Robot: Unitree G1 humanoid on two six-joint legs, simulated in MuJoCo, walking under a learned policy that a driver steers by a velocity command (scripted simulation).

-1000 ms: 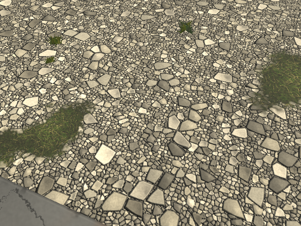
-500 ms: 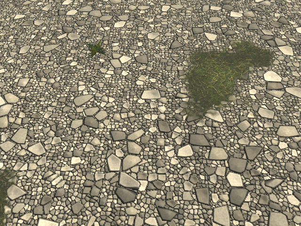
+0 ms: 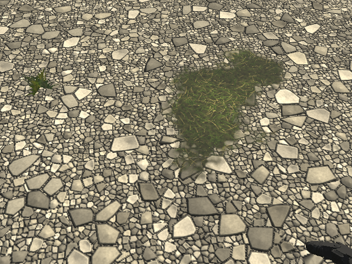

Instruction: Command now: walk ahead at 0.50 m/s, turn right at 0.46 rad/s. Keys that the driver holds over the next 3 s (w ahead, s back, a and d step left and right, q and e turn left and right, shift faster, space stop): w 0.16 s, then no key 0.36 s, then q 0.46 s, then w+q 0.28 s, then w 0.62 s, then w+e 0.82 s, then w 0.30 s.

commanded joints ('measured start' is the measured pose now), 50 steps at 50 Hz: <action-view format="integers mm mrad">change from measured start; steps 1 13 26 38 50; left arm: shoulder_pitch -69 -31 -145 -240 -340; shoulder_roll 158 84 86 143 155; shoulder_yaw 45 50 39 61 69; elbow -61 -78 -52 -84 -129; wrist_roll -29 10 26 21 8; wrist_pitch -25 -5 3 37 66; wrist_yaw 18 4 -3 53 39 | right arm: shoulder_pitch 89 177 294 186 196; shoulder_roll -69 -69 -94 -73 -251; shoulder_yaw -22 -37 -40 -59 -93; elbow -17 81 222 138 33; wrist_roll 18 -30 6 14 -30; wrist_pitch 15 -2 37 151 90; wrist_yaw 13 49 5 -10 32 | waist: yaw -83 -17 -42 -66 -76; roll -150 99 26 -137 127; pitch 18 -74 -98 -81 -46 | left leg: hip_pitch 363 494 577 219 603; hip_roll -36 119 36 -38 182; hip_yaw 13 -172 3 44 -384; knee -220 -527 -404 189 -583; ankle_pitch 114 336 237 -514 -145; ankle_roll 11 259 187 48 356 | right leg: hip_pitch -188 -381 25 24 -506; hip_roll -230 -127 -111 -395 -93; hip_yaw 167 6 -21 80 9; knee -212 623 -132 -223 618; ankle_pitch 156 2 550 386 -187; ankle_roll -181 -5 -32 -198 55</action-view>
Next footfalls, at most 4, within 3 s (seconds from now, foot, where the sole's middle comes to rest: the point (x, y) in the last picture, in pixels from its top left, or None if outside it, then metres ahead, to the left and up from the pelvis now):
0.08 left None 0.25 0.15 -0.77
0.52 right None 0.37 -0.08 -0.77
0.92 left None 0.32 0.18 -0.77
1.50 right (190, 252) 0.54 0.01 -0.77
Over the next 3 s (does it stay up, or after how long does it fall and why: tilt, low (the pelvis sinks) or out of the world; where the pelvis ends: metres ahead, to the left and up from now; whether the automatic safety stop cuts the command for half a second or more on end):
stays up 1.23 0.29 -0.01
